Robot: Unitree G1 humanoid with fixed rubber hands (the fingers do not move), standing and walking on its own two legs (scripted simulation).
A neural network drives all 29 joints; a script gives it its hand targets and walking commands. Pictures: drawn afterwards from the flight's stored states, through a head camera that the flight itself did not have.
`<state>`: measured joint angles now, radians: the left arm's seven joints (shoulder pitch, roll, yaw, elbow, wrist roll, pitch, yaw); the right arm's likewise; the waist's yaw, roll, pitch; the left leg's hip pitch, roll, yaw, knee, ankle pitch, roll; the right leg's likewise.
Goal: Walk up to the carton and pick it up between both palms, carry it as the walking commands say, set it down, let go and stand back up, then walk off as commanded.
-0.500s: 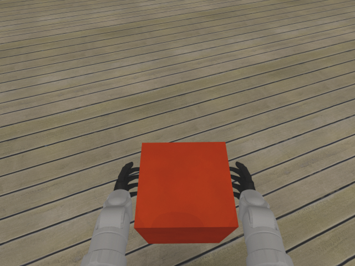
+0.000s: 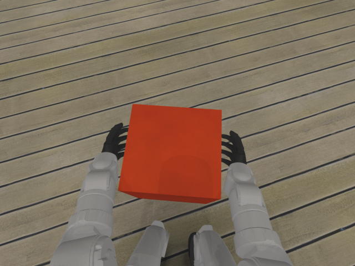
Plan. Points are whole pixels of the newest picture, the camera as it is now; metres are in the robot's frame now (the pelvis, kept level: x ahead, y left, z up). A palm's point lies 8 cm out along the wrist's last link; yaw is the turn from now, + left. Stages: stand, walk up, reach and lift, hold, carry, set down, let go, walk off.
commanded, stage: set down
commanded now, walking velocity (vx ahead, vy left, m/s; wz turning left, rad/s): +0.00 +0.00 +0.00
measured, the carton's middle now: (174, 160) +0.38 +0.05 -0.13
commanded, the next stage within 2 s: none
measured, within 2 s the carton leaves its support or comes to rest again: neither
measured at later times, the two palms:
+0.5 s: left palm (123, 156) +0.38 +0.20 -0.16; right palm (228, 162) +0.40 -0.10 -0.15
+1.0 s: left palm (132, 158) +0.41 +0.20 -0.24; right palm (224, 164) +0.42 -0.10 -0.24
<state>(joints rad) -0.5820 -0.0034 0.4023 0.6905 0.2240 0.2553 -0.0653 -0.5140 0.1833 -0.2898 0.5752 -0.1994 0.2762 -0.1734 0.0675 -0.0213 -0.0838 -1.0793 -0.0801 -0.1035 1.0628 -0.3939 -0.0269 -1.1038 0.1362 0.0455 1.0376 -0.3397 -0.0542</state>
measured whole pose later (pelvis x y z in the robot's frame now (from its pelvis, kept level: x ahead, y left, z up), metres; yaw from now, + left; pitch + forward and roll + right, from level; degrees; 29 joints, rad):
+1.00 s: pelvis -0.02 +0.02 -0.15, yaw +0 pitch +39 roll +1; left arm -0.82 0.04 0.33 0.71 0.06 0.22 0.06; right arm -0.82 0.02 -0.30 0.69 -0.07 0.22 -0.15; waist 0.04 -0.03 -0.11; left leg -1.78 -0.13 -0.03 1.65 -0.55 -0.01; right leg -1.81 0.17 0.06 1.63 -0.50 0.01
